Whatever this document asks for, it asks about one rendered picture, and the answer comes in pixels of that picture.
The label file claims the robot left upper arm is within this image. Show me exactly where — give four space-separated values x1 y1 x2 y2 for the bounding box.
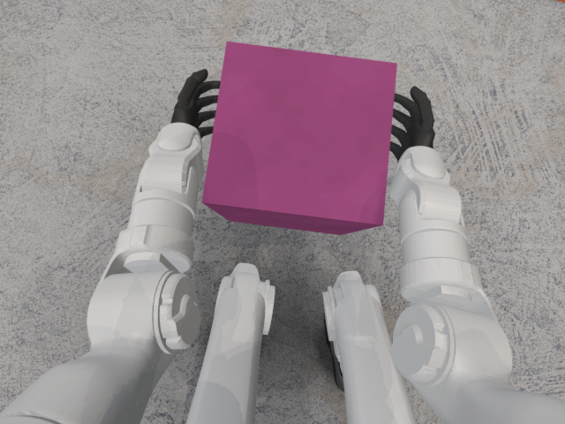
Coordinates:
0 269 201 424

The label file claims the left robot thigh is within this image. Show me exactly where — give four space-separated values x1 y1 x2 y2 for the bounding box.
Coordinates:
185 272 275 424

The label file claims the left robot hand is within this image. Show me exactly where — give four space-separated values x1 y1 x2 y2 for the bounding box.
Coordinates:
171 69 221 138

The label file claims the robot thigh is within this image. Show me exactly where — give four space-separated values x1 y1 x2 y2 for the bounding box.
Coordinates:
185 272 275 424
322 280 417 424

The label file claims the robot right forearm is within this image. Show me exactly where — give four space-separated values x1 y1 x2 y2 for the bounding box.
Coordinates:
389 146 501 327

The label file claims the right robot thigh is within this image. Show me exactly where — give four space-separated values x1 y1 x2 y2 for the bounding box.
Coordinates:
322 280 417 424

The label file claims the right robot hand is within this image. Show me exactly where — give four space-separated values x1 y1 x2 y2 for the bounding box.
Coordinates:
389 86 435 162

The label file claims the robot left forearm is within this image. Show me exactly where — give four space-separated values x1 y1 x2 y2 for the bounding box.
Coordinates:
87 123 204 342

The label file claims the robot right upper arm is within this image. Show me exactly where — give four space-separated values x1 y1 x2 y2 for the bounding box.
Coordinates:
390 300 565 424

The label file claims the carton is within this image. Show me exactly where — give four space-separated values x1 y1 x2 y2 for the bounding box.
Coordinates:
202 42 397 235

